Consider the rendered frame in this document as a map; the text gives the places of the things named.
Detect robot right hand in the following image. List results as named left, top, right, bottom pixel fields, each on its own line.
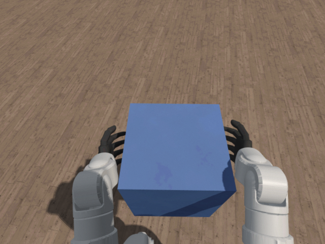
left=224, top=119, right=252, bottom=163

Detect robot left thigh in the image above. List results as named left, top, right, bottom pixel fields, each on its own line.
left=124, top=233, right=154, bottom=244

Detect robot left hand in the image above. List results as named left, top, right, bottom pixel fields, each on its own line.
left=98, top=125, right=126, bottom=165

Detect carton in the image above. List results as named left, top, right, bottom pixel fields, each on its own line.
left=117, top=103, right=237, bottom=217

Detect right robot forearm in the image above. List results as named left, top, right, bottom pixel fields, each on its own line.
left=235, top=147, right=294, bottom=244

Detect left robot forearm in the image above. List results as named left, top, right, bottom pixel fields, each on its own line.
left=71, top=152, right=119, bottom=244

